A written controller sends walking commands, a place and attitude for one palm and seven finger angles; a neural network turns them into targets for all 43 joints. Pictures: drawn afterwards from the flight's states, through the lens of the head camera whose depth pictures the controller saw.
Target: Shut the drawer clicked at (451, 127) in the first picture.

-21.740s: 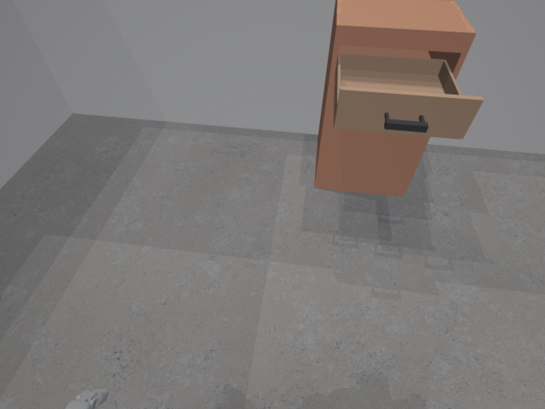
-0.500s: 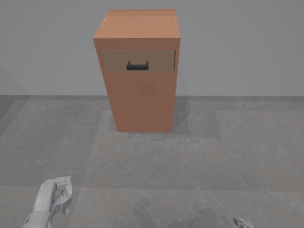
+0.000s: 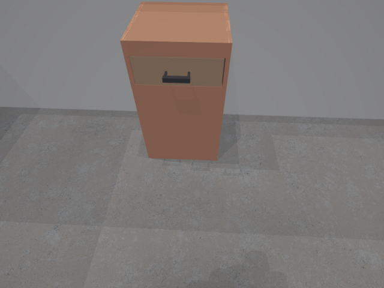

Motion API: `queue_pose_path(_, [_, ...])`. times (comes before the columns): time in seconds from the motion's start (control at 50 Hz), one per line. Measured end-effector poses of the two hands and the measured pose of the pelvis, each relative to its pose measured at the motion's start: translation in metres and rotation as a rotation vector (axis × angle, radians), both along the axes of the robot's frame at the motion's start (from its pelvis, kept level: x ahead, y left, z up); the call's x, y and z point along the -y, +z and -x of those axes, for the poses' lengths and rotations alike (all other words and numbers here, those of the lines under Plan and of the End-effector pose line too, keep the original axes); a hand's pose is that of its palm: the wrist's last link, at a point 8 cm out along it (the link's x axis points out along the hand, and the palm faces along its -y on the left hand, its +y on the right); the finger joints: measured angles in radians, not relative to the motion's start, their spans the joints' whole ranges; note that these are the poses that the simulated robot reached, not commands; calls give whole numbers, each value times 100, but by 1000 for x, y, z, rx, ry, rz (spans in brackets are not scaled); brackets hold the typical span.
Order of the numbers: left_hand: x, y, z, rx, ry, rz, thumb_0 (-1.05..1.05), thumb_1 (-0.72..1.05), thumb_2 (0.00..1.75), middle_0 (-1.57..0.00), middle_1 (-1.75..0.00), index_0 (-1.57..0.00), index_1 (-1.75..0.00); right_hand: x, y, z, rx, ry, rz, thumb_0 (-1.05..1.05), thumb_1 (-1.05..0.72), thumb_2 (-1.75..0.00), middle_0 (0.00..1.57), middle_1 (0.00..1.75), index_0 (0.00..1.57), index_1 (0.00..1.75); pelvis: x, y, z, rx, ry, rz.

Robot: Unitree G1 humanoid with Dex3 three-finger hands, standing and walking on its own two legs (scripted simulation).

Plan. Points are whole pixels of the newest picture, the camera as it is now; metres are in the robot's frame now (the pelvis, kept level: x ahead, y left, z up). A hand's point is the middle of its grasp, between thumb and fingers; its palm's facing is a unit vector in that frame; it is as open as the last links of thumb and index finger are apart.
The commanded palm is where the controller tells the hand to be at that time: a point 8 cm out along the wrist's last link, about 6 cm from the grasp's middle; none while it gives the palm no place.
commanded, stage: let the arm hang, fingers relaxed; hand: left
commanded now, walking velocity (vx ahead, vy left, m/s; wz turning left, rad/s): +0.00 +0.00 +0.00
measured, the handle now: (176, 76) +0.96 +0.12 -0.11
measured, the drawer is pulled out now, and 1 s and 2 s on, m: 0.00 0.00 0.00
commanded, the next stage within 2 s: look to check the result in 0.46 s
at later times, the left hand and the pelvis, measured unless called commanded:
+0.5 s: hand out of the picture +0.00 +0.19 -0.18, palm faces +0.02 -0.98 -0.20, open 7.4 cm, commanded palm none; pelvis +0.00 +0.01 +0.00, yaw -1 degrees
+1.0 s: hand out of the picture +0.05 +0.21 -0.17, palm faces +0.00 -0.97 -0.25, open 7.4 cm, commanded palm none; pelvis +0.02 +0.01 +0.00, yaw -1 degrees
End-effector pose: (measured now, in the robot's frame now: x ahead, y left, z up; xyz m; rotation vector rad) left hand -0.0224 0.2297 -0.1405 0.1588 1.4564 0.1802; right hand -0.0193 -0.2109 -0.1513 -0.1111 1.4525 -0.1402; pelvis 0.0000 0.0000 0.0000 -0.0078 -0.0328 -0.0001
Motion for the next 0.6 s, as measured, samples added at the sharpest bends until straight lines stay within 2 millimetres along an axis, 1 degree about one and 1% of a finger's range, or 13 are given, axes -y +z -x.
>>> queue_pose_path(0.1, [8,-3,-6,22,-2,26,0,91,90,-31,-43,-30,-43,-8,-1,-1,18,-9,-6,0,-91,-90,20,30,20,30,-4,0,1,4,-5,-2])
queue_pose_path(0.2, [12,-6,-15,48,-9,46,0,91,90,-24,-35,-23,-35,-13,0,-2,28,-18,-4,1,-91,-90,20,30,20,30,-7,0,1,3,-9,-3])
queue_pose_path(0.44, [-1,-4,-19,41,-14,28,0,91,90,-20,-30,-20,-31,-15,1,3,11,-35,4,0,-91,-90,20,30,20,30,-12,0,-3,-5,-13,-5])
queue_pose_path(0.6, [-11,-2,-25,37,-20,7,0,91,90,-20,-30,-20,-30,-9,2,-5,18,-30,20,0,-91,-90,20,30,20,30,-14,1,-7,-4,-16,-6])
